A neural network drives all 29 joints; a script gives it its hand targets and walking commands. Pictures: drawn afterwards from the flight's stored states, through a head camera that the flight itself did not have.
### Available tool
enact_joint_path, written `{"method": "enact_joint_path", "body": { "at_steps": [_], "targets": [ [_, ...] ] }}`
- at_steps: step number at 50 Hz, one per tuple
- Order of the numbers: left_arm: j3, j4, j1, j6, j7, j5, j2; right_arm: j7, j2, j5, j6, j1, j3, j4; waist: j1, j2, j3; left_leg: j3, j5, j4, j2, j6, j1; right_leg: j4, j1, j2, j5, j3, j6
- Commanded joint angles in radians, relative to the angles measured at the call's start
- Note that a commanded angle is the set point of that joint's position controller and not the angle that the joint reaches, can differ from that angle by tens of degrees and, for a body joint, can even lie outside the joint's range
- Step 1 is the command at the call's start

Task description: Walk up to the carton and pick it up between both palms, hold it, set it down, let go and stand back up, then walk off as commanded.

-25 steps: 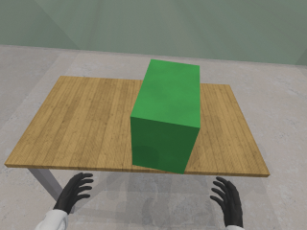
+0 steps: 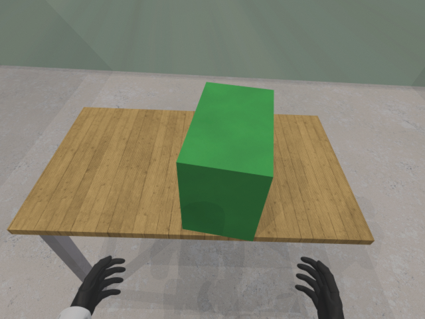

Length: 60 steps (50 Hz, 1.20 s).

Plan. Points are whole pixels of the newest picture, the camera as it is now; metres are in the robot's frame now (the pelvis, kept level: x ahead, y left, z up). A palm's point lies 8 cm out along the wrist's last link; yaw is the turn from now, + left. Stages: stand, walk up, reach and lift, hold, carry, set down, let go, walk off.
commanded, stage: set down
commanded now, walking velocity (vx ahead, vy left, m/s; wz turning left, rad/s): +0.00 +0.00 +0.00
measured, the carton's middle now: (228, 158) +0.53 -0.05 -0.01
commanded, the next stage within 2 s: let go in 0.98 s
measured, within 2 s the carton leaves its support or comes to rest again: neither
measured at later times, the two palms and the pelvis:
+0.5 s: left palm (85, 307) +0.19 +0.23 -0.05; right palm (333, 318) +0.17 -0.22 -0.04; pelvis +0.00 +0.00 +0.00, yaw +0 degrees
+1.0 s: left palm (83, 312) +0.18 +0.23 -0.06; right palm out of the picture +0.17 -0.22 -0.06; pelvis +0.01 +0.00 +0.00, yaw +0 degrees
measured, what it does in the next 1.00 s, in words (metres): stands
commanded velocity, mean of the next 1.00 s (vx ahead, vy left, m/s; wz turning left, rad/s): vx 0.00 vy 0.00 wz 0.00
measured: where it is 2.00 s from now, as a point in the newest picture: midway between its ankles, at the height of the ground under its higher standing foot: outside the picture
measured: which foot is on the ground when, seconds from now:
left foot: down 0.00-1.00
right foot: down 0.00-1.00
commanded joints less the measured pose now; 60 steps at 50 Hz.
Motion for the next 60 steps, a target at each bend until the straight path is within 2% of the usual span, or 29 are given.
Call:
{"method": "enact_joint_path", "body": {
  "at_steps": [1, 11, 13, 16, 20, 25, 29, 36, 42, 60],
  "targets": [
    [-0.002, -0.097, 0.003, 0.010, 0.023, 0.009, 0.045, 0.026, -0.117, -0.096, 0.000, -0.034, -0.011, -0.075, 0.133, 0.023, 0.029, 0.017, 0.222, -0.095, -0.069, -0.031, 0.229, -0.114, -0.001, 0.093, 0.020, -0.079, -0.079],
    [0.000, -0.065, 0.010, 0.051, 0.040, 0.042, 0.028, 0.048, -0.147, -0.111, 0.025, -0.049, -0.046, -0.005, 0.117, 0.041, 0.028, 0.018, 0.236, -0.093, -0.068, -0.043, 0.230, -0.107, 0.009, 0.100, 0.037, -0.084, -0.083],
    [0.008, -0.037, 0.015, 0.057, 0.038, 0.041, 0.035, 0.050, -0.147, -0.116, 0.030, -0.043, -0.046, 0.012, 0.112, 0.024, 0.030, 0.023, 0.231, -0.091, -0.070, -0.038, 0.237, -0.112, 0.004, 0.094, 0.039, -0.080, -0.078],
    [0.007, -0.054, 0.015, 0.066, 0.044, 0.048, 0.030, 0.056, -0.160, -0.115, 0.034, -0.048, -0.057, 0.025, 0.111, 0.038, 0.031, 0.019, 0.237, -0.092, -0.066, -0.044, 0.236, -0.106, 0.002, 0.098, 0.043, -0.084, -0.081],
    [0.009, -0.009, 0.012, 0.080, 0.044, 0.055, 0.025, 0.064, -0.173, -0.123, 0.042, -0.061, -0.067, 0.071, 0.103, 0.031, 0.039, 0.021, 0.233, -0.090, -0.066, -0.047, 0.243, -0.107, -0.007, 0.100, 0.039, -0.085, -0.081],
    [0.010, -0.011, 0.016, 0.090, 0.049, 0.052, 0.024, 0.072, -0.183, -0.126, 0.032, -0.075, -0.075, 0.069, 0.101, 0.022, 0.022, 0.020, 0.251, -0.081, -0.064, -0.049, 0.251, -0.104, -0.009, 0.103, 0.057, -0.088, -0.080],
    [0.003, 0.008, 0.015, 0.105, 0.053, 0.063, 0.011, 0.082, -0.195, -0.129, 0.034, -0.081, -0.079, 0.102, 0.096, 0.039, 0.029, 0.017, 0.226, -0.086, -0.060, -0.050, 0.244, -0.097, -0.006, 0.105, 0.050, -0.093, -0.081],
    [0.002, 0.051, 0.009, 0.122, 0.051, 0.064, 0.005, 0.091, -0.207, -0.143, 0.033, -0.104, -0.087, 0.132, 0.089, 0.011, 0.037, 0.014, 0.205, -0.083, -0.059, -0.044, 0.240, -0.092, -0.022, 0.105, 0.050, -0.098, -0.076],
    [0.004, 0.041, 0.002, 0.118, 0.056, 0.072, 0.007, 0.097, -0.212, -0.146, 0.021, -0.106, -0.088, 0.169, 0.089, 0.025, 0.018, 0.012, 0.253, -0.067, -0.058, -0.052, 0.259, -0.085, -0.027, 0.106, 0.084, -0.101, -0.074],
    [-0.010, 0.077, -0.027, 0.121, 0.060, 0.079, 0.007, 0.113, -0.230, -0.161, -0.005, -0.151, -0.098, 0.252, 0.070, 0.020, 0.014, -0.003, 0.243, -0.052, -0.057, -0.055, 0.259, -0.072, -0.045, 0.104, 0.094, -0.108, -0.069]
  ]
}}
